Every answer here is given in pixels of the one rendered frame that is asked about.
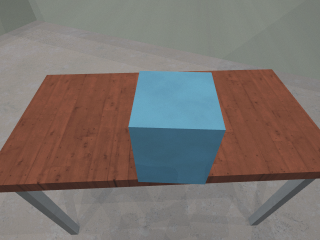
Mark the table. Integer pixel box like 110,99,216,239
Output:
0,69,320,235

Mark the carton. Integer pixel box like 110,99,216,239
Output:
128,71,226,185

